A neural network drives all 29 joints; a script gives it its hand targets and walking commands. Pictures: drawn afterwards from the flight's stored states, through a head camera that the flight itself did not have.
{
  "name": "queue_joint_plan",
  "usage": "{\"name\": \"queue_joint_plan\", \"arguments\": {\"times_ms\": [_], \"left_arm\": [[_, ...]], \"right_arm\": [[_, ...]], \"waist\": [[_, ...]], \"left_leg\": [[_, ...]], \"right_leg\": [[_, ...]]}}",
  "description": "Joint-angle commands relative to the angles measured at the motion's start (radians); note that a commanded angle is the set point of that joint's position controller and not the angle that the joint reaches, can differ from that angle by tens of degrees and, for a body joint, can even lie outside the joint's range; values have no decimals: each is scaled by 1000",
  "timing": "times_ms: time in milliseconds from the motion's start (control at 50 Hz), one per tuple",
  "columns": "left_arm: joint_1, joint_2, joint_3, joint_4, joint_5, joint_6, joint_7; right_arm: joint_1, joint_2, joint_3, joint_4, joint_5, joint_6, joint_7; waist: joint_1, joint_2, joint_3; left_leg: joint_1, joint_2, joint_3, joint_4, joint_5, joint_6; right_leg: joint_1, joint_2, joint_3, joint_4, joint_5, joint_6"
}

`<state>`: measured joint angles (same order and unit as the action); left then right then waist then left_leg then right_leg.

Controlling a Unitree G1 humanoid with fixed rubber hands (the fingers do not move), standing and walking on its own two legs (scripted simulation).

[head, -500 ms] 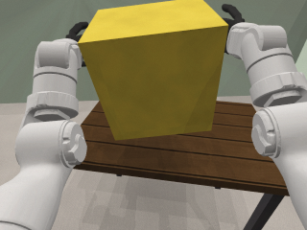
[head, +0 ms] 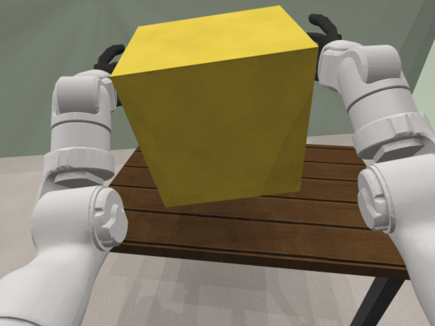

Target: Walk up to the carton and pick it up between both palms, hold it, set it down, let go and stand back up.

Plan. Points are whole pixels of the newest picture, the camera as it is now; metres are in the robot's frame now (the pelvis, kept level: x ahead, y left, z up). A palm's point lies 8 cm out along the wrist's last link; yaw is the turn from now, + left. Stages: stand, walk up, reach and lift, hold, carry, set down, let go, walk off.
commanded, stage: hold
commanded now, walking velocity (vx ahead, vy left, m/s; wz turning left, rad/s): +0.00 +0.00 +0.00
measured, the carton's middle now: (220, 110) +0.40 -0.02 +0.29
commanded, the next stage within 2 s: set down in 0.76 s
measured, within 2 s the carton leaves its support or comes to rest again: neither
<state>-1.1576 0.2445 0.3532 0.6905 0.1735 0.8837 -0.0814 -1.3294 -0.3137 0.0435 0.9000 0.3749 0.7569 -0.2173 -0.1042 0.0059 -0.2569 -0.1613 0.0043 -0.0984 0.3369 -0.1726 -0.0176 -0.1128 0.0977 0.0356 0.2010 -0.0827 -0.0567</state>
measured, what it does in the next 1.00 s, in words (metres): stands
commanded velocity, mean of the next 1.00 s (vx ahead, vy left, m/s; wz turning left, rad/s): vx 0.00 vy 0.00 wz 0.00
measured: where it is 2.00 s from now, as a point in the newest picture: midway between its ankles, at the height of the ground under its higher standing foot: outside the picture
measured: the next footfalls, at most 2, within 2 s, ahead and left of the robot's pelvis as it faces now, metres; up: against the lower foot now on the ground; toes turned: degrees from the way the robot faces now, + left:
none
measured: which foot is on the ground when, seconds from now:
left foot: down 0.00-1.00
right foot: down 0.00-1.00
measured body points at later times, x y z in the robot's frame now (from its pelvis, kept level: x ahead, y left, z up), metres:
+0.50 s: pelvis -0.02 +0.02 +0.00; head -0.12 +0.04 +0.44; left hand +0.38 +0.17 +0.36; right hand +0.34 -0.17 +0.40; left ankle +0.01 +0.13 -0.75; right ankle +0.01 -0.08 -0.75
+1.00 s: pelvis +0.00 -0.01 +0.00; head -0.13 +0.02 +0.43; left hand +0.37 +0.17 +0.40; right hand +0.34 -0.18 +0.44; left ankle +0.01 +0.13 -0.75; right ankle +0.01 -0.08 -0.75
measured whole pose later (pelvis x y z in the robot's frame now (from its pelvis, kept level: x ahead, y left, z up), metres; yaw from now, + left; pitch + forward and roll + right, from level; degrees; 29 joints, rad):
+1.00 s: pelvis +0.00 -0.01 +0.00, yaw +2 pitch -3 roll -1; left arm -1.26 0.29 0.38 0.83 0.18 0.76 -0.08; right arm -1.40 -0.26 -0.10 1.02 0.28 0.62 -0.20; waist -0.13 -0.02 -0.28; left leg -0.11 0.00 -0.13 0.34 -0.18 -0.03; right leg -0.06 0.09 0.00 0.23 -0.12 -0.06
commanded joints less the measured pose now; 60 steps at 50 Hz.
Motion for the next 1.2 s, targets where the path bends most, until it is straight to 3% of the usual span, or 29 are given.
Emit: {"name": "queue_joint_plan", "arguments": {"times_ms": [0,20,60,80,180,200,220,280,380,440,480,560,580,600,620,640,680,740,760,800,880,900,940,1000,1020,1040,1060,1100,1180], "left_arm": [[-667,-441,-206,-243,-202,-78,-180],[-666,-406,-164,-174,-164,-64,-188],[-592,-422,-200,-229,-184,-62,-192],[-610,-445,-227,-272,-194,-59,-200],[-660,-468,-283,-319,-208,-57,-182],[-721,-519,-316,-350,-226,-53,-179],[-737,-481,-306,-295,-230,-52,-172],[-805,-525,-294,-263,-223,-65,-157],[-776,-524,-232,-153,-215,-75,-140],[-795,-529,-222,-171,-208,-93,-134],[-746,-550,-239,-144,-220,-93,-123],[-716,-506,-153,-27,-172,-93,-133],[-744,-527,-201,-80,-210,-110,-135],[-787,-513,-204,-138,-198,-115,-129],[-808,-510,-195,-95,-220,-113,-132],[-800,-498,-205,-117,-226,-114,-130],[-789,-479,-196,-105,-227,-107,-135],[-818,-411,-139,-57,-209,-118,-156],[-857,-478,-149,-139,-248,-162,-157],[-918,-451,-176,-149,-271,-198,-170],[-933,-466,-161,-110,-230,-214,-180],[-916,-454,-146,-60,-227,-208,-187],[-789,-405,-86,35,-176,-215,-215],[-749,-400,-78,79,-121,-206,-247],[-696,-392,-76,107,-99,-197,-256],[-716,-388,-101,123,-98,-194,-267],[-737,-410,-94,99,-101,-196,-267],[-689,-363,-85,148,-112,-203,-271],[-735,-400,-129,47,-133,-242,-252]], "right_arm": [[-559,580,82,-287,219,-28,134],[-591,536,64,-260,212,-22,128],[-531,554,83,-313,230,-26,113],[-491,536,59,-293,226,-17,112],[-491,531,56,-286,216,-25,129],[-538,483,24,-285,197,-26,135],[-552,514,30,-262,205,-23,145],[-614,564,8,-239,167,-27,166],[-660,523,-27,-174,153,-27,202],[-646,532,-15,-141,163,-33,226],[-628,508,4,-166,186,-41,231],[-627,514,-16,-76,141,-43,235],[-619,524,-16,-93,142,-50,234],[-652,535,-11,-128,139,-49,235],[-673,534,-28,-88,146,-44,237],[-682,566,-17,-132,152,-50,228],[-702,558,-4,-148,160,-52,209],[-685,608,-19,-103,141,-45,190],[-685,679,-9,-107,92,-82,191],[-720,667,-18,-131,76,-123,184],[-739,641,-81,-107,70,-169,157],[-719,618,-91,-80,57,-174,152],[-647,590,-106,-74,42,-184,135],[-607,533,-131,-10,34,-189,123],[-553,509,-136,22,37,-189,124],[-513,463,-141,61,20,-196,127],[-586,490,-134,31,19,-204,136],[-506,477,-152,48,13,-204,148],[-606,488,-119,-80,12,-239,162]], "waist": [[-14,-16,-279],[2,-4,-217],[-3,0,-253],[-24,25,-214],[-34,50,-205],[-58,95,-195],[-42,69,-181],[-31,99,-195],[-11,91,-193],[13,113,-255],[7,80,-279],[49,44,-177],[11,25,-208],[31,58,-217],[2,54,-193],[36,27,-219],[16,-5,-241],[35,-66,-206],[15,-83,-334],[-6,-91,-354],[-32,-34,-269],[-48,-39,-243],[-34,-64,-129],[-56,25,7],[-44,41,108],[-68,67,121],[-46,8,107],[-56,12,120],[-70,12,-19]], "left_leg": [[-60,-18,-7,-19,231,-13],[-79,-16,-3,-31,176,-9],[-39,-15,12,-31,230,-11],[-43,-17,9,-27,224,-26],[-44,-2,0,-38,162,-51],[-77,0,-3,-45,141,-52],[-97,2,-13,-54,97,-44],[-130,-5,5,-67,1,-17],[-262,17,-8,-120,-79,6],[-258,31,-14,-126,-53,0],[-243,29,-12,-108,22,-5],[-281,31,4,-126,-56,17],[-284,36,-8,-129,-21,21],[-251,27,-5,-127,-20,9],[-270,29,-16,-113,-8,5],[-216,5,-8,-87,39,-4],[-156,-3,-11,-44,68,5],[-120,-12,-2,-21,50,2],[-34,-30,19,-26,44,-31],[3,-43,24,-13,48,-35],[8,-52,35,-23,66,-29],[17,-51,39,-16,50,-26],[7,-41,37,-22,65,-26],[24,-50,53,-72,60,-14],[8,-38,62,-88,24,-35],[14,-28,52,-101,18,-49],[16,-36,55,-100,50,-34],[2,-25,50,-97,24,-46],[47,-23,40,-89,55,-27]], "right_leg": [[300,-99,100,46,345,73],[275,-117,120,32,295,72],[291,-114,99,24,334,82],[252,-108,108,37,334,69],[194,-87,70,19,221,18],[202,-71,61,43,182,22],[188,-87,77,26,149,9],[179,-67,49,43,42,11],[235,-42,38,82,30,3],[258,-38,42,94,56,7],[276,-30,39,107,117,11],[222,-39,43,80,16,-6],[284,-27,29,112,90,1],[255,-38,25,103,100,14],[245,-48,49,89,96,2],[218,-56,55,85,111,14],[192,-74,71,55,104,15],[126,-123,130,1,-5,30],[237,-104,97,2,25,52],[209,-106,97,9,6,72],[220,-108,65,10,32,81],[211,-116,61,12,38,94],[205,-122,57,-17,65,82],[204,-106,-1,19,89,82],[156,-98,-17,8,24,74],[158,-84,-32,0,-8,63],[171,-74,-40,4,-18,67],[153,-80,-31,-5,-30,61],[193,-79,-20,9,-17,49]]}}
